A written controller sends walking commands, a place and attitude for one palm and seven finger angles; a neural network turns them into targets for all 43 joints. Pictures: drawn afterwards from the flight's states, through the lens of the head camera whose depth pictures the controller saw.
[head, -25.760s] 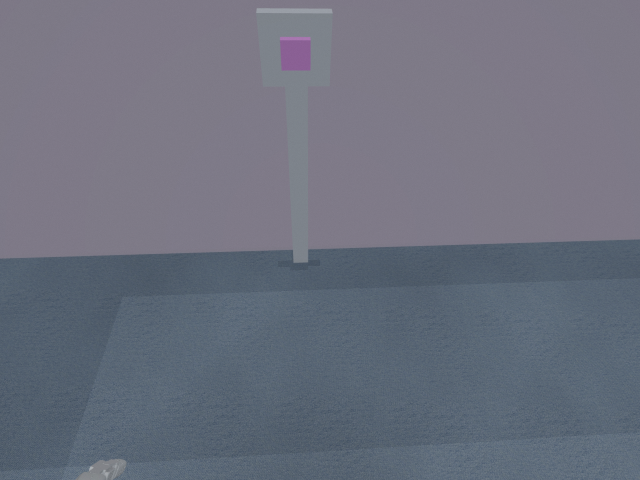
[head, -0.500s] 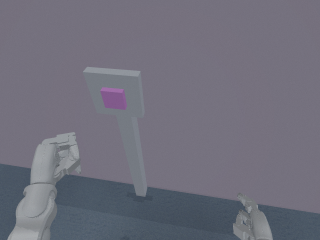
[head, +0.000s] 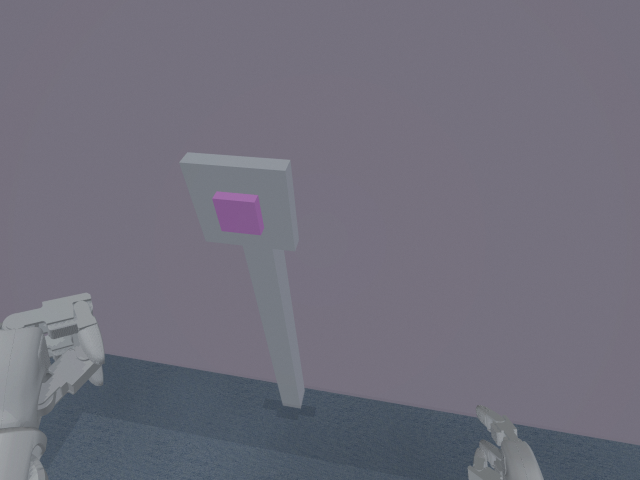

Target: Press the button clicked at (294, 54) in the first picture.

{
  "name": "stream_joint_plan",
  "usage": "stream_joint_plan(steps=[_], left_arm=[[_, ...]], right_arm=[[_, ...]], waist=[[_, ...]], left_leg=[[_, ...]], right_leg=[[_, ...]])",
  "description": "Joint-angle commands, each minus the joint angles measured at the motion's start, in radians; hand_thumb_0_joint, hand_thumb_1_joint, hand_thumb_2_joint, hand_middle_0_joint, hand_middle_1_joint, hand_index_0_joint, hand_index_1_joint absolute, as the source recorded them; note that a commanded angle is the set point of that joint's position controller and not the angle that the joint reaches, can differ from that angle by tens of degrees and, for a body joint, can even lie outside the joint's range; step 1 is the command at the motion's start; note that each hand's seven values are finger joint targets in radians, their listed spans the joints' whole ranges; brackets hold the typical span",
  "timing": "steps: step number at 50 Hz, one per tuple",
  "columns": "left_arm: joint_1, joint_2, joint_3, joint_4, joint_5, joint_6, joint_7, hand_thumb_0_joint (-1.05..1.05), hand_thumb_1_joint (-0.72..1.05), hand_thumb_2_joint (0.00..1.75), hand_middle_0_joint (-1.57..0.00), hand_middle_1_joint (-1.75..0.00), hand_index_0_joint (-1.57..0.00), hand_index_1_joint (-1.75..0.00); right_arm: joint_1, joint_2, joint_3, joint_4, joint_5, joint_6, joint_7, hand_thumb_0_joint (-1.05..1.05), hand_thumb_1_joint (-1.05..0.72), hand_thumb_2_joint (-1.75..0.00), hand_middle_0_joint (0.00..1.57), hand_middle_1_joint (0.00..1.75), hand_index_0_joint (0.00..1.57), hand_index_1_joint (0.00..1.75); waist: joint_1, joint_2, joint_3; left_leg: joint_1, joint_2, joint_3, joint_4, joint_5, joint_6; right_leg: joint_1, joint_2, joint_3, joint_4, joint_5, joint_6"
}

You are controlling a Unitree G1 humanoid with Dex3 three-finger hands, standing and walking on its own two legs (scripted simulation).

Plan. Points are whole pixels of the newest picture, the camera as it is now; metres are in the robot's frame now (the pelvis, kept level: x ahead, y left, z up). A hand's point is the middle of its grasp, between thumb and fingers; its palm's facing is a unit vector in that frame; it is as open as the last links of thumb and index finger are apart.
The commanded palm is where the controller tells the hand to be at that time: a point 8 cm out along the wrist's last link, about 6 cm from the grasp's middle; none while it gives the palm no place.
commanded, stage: draw the hand back to the body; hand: left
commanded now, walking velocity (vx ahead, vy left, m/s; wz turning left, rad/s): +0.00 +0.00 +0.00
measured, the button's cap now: (239, 212) +0.49 +0.20 +0.08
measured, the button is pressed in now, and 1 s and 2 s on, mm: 0 0 0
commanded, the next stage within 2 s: step back with the hand held close in 0.28 s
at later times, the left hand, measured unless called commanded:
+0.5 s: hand (76, 352) +0.18 +0.25 +0.17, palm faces +0.42 -0.81 -0.41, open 3.1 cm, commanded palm +0.12 +0.28 +0.17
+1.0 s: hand (34, 413) +0.13 +0.27 +0.15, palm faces +0.34 -0.81 -0.47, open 3.1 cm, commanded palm +0.06 +0.31 +0.17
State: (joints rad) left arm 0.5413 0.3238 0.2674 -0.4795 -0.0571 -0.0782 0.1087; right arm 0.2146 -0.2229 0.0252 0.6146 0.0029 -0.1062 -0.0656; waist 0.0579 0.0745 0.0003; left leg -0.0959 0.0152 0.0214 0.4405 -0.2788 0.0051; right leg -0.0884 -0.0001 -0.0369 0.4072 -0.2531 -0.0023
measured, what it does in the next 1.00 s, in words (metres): shifts its weight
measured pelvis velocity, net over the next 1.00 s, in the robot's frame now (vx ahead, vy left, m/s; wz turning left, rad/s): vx -0.07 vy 0.03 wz -0.02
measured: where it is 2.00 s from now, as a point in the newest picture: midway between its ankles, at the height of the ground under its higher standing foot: outside the picture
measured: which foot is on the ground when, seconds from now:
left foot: down 0.00-1.00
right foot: down 0.00-1.00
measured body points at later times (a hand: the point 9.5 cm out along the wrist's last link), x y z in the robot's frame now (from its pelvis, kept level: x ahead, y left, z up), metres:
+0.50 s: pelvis -0.01 +0.00 +0.00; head -0.02 -0.01 +0.45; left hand +0.15 +0.29 +0.19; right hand +0.18 -0.21 -0.08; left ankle -0.02 +0.11 -0.74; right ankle -0.02 -0.12 -0.74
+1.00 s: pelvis -0.07 +0.03 -0.01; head -0.05 +0.04 +0.44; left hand +0.10 +0.31 +0.17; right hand +0.11 -0.21 -0.08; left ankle -0.02 +0.11 -0.74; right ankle -0.02 -0.12 -0.74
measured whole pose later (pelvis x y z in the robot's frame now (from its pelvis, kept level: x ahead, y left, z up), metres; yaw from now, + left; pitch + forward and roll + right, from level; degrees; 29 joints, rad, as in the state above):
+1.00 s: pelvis -0.07 +0.03 -0.01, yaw -1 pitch +0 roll -1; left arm 0.62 0.38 0.38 -0.60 -0.02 -0.19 0.14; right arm 0.18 -0.21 0.01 0.52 0.01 -0.02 -0.06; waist 0.00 0.00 0.03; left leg -0.37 0.00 0.05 0.59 -0.24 0.05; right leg -0.35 -0.02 -0.01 0.53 -0.19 0.03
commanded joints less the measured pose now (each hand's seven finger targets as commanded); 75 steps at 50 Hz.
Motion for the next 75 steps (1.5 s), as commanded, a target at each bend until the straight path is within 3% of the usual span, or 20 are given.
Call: stream_joint_plan(steps=[1,5,10,17,20,21,22,23,25,32,36,40,48,51,54,59,62,67,72,75], left_arm=[[-0.038,0.148,0.123,-0.225,-0.005,-0.075,0.014,0.00,0.90,0.90,-1.30,-1.50,-1.30,-1.50],[-0.069,0.138,0.112,-0.198,-0.004,-0.071,0.017,0.00,0.90,0.90,-1.30,-1.50,-1.30,-1.50],[-0.077,0.144,0.115,-0.222,0.001,-0.073,0.020,0.00,0.90,0.90,-1.30,-1.50,-1.30,-1.50],[-0.054,0.154,0.134,-0.216,-0.004,-0.070,0.019,0.00,0.90,0.90,-1.30,-1.50,-1.30,-1.50],[-0.121,0.147,0.119,-0.181,0.001,-0.067,0.022,0.00,0.90,0.90,-1.30,-1.50,-1.30,-1.50],[-0.213,0.256,0.246,-0.255,-0.005,-0.106,0.027,0.00,0.90,0.90,-1.30,-1.50,-1.30,-1.50],[-0.206,0.260,0.250,-0.228,0.000,-0.121,0.023,0.00,0.90,0.90,-1.30,-1.50,-1.30,-1.50],[-0.088,0.174,0.185,-0.161,0.005,-0.119,0.016,0.00,0.90,0.90,-1.30,-1.50,-1.30,-1.50],[-0.006,0.136,0.146,-0.162,0.007,-0.122,0.009,0.00,0.90,0.90,-1.30,-1.50,-1.30,-1.50],[0.082,0.227,0.230,-0.276,0.004,-0.134,0.031,0.00,0.90,0.90,-1.30,-1.50,-1.30,-1.50],[0.117,0.222,0.233,-0.310,0.004,-0.141,0.038,0.00,0.90,0.90,-1.30,-1.50,-1.30,-1.50],[0.122,0.207,0.224,-0.303,0.008,-0.145,0.043,0.00,0.90,0.90,-1.30,-1.50,-1.30,-1.50],[0.073,0.192,0.222,-0.306,0.027,-0.174,0.054,0.00,0.90,0.90,-1.30,-1.50,-1.30,-1.50],[0.046,0.195,0.216,-0.327,0.035,-0.192,0.061,0.00,0.90,0.90,-1.30,-1.50,-1.30,-1.50],[0.023,0.197,0.208,-0.345,0.038,-0.205,0.071,0.00,0.90,0.90,-1.30,-1.50,-1.30,-1.50],[0.044,0.201,0.245,-0.346,0.053,-0.228,0.075,0.00,0.90,0.90,-1.30,-1.50,-1.30,-1.50],[0.056,0.208,0.261,-0.319,0.055,-0.241,0.060,0.00,0.90,0.90,-1.30,-1.50,-1.30,-1.50],[0.051,0.201,0.230,-0.337,0.026,-0.255,0.045,0.00,0.90,0.90,-1.30,-1.50,-1.30,-1.50],[0.053,0.257,0.256,-0.366,0.022,-0.263,0.063,0.00,0.90,0.90,-1.30,-1.50,-1.30,-1.50],[0.055,0.259,0.259,-0.354,0.023,-0.259,0.079,0.00,0.90,0.90,-1.30,-1.50,-1.30,-1.50]], right_arm=[[-0.144,-0.088,-0.038,-0.169,0.001,-0.069,-0.015,0.00,-0.90,-0.90,0.20,0.30,0.20,0.30],[-0.137,-0.093,-0.042,-0.164,-0.001,-0.068,-0.021,0.00,-0.90,-0.90,0.20,0.30,0.20,0.30],[-0.141,-0.090,-0.037,-0.163,-0.003,-0.072,-0.021,0.00,-0.90,-0.90,0.20,0.30,0.20,0.30],[-0.150,-0.087,-0.040,-0.163,-0.006,-0.073,-0.023,0.00,-0.90,-0.90,0.20,0.30,0.20,0.30],[-0.142,-0.091,-0.036,-0.151,-0.005,-0.067,-0.022,0.00,-0.90,-0.90,0.20,0.30,0.20,0.30],[-0.126,-0.117,-0.043,-0.193,-0.002,-0.036,-0.015,0.00,-0.90,-0.90,0.20,0.30,0.20,0.30],[-0.128,-0.104,-0.041,-0.184,-0.002,-0.023,-0.017,0.00,-0.90,-0.90,0.20,0.30,0.20,0.30],[-0.128,-0.105,-0.046,-0.176,-0.006,-0.008,-0.014,0.00,-0.90,-0.90,0.20,0.30,0.20,0.30],[-0.128,-0.117,-0.053,-0.188,-0.010,0.020,-0.004,0.00,-0.90,-0.90,0.20,0.30,0.20,0.30],[-0.144,-0.118,-0.076,-0.235,0.002,0.073,-0.011,0.00,-0.90,-0.90,0.20,0.30,0.20,0.30],[-0.134,-0.114,-0.080,-0.254,0.008,0.079,-0.013,0.00,-0.90,-0.90,0.20,0.30,0.20,0.30],[-0.127,-0.119,-0.080,-0.254,0.007,0.068,-0.013,0.00,-0.90,-0.90,0.20,0.30,0.20,0.30],[-0.104,-0.123,-0.076,-0.249,0.005,0.031,-0.016,0.00,-0.90,-0.90,0.20,0.30,0.20,0.30],[-0.090,-0.126,-0.078,-0.241,-0.001,0.017,-0.014,0.00,-0.90,-0.90,0.20,0.30,0.20,0.30],[-0.083,-0.127,-0.071,-0.232,-0.005,0.005,-0.017,0.00,-0.90,-0.90,0.20,0.30,0.20,0.30],[-0.095,-0.129,-0.071,-0.232,-0.006,-0.029,-0.026,0.00,-0.90,-0.90,0.20,0.30,0.20,0.30],[-0.109,-0.131,-0.076,-0.224,-0.016,-0.047,-0.017,0.00,-0.90,-0.90,0.20,0.30,0.20,0.30],[-0.093,-0.118,-0.077,-0.184,-0.015,-0.048,-0.006,0.00,-0.90,-0.90,0.20,0.30,0.20,0.30],[-0.080,-0.110,-0.085,-0.171,-0.016,-0.016,0.000,0.00,-0.90,-0.90,0.20,0.30,0.20,0.30],[-0.083,-0.090,-0.079,-0.167,-0.011,0.008,0.000,0.00,-0.90,-0.90,0.20,0.30,0.20,0.30]], waist=[[0.006,-0.017,-0.034],[-0.001,-0.068,-0.011],[0.007,0.000,-0.032],[0.014,-0.047,-0.025],[-0.002,-0.010,-0.001],[-0.035,-0.039,0.063],[-0.035,-0.076,0.071],[-0.044,-0.100,0.043],[-0.046,-0.070,-0.031],[-0.043,-0.052,-0.185],[-0.046,-0.018,-0.194],[-0.049,-0.003,-0.153],[-0.062,-0.051,-0.070],[-0.071,-0.081,-0.058],[-0.076,-0.058,-0.053],[-0.057,0.124,-0.094],[-0.055,0.102,-0.075],[-0.063,-0.044,-0.153],[-0.081,-0.141,-0.122],[-0.093,-0.174,-0.111]], left_leg=[[-0.008,-0.001,0.000,-0.054,0.252,0.016],[-0.011,0.001,-0.006,-0.063,0.213,0.019],[-0.004,-0.002,-0.009,-0.064,0.228,0.015],[-0.007,-0.002,-0.004,-0.063,0.229,0.015],[-0.014,-0.003,-0.004,-0.072,0.204,0.012],[-0.093,0.016,-0.020,-0.046,0.134,0.033],[-0.096,0.005,-0.030,-0.032,0.092,0.031],[-0.079,0.009,-0.030,-0.023,0.111,0.032],[-0.071,0.021,-0.026,-0.034,0.191,0.031],[-0.095,0.045,-0.034,-0.020,0.399,0.027],[-0.149,0.067,-0.045,-0.020,0.427,0.031],[-0.242,0.087,-0.064,-0.044,0.315,0.042],[-0.504,0.084,-0.099,-0.062,-0.198,0.070],[-0.439,0.049,-0.090,0.015,-0.245,0.059],[-0.391,0.055,-0.109,0.006,-0.259,0.054],[-0.610,0.197,-0.257,-0.210,-0.362,0.110],[-0.684,0.207,-0.250,-0.177,-0.331,0.126],[-0.401,0.112,-0.155,-0.006,-0.003,0.060],[-0.192,-0.016,-0.068,0.292,-0.119,-0.006],[-0.126,-0.008,-0.086,0.251,-0.049,-0.002]], right_leg=[[-0.017,-0.001,0.007,-0.058,0.214,-0.009],[-0.036,0.000,0.006,-0.071,0.169,-0.006],[-0.014,-0.002,0.010,-0.064,0.182,-0.012],[-0.013,0.005,0.016,-0.085,0.190,-0.010],[-0.026,0.000,0.015,-0.083,0.161,-0.011],[-0.117,-0.045,0.121,-0.144,0.180,-0.010],[-0.137,-0.065,0.139,-0.174,0.143,-0.014],[-0.139,-0.073,0.128,-0.168,0.145,-0.015],[-0.092,-0.067,0.096,-0.123,0.232,-0.009],[-0.008,-0.052,0.052,0.003,0.435,0.007],[0.005,-0.041,0.043,0.069,0.451,0.013],[-0.008,-0.032,0.049,0.107,0.354,0.016],[-0.015,-0.048,0.122,0.115,0.117,0.003],[-0.147,-0.081,0.186,0.006,-0.059,-0.020],[-0.223,-0.072,0.164,-0.019,-0.174,-0.018],[0.043,0.047,0.053,0.306,0.052,0.022],[0.083,0.056,0.091,0.332,0.063,0.022],[-0.083,-0.006,0.174,0.153,0.219,-0.011],[-0.452,-0.194,0.344,-0.114,-0.129,-0.114],[-0.506,-0.182,0.244,-0.077,-0.063,-0.093]])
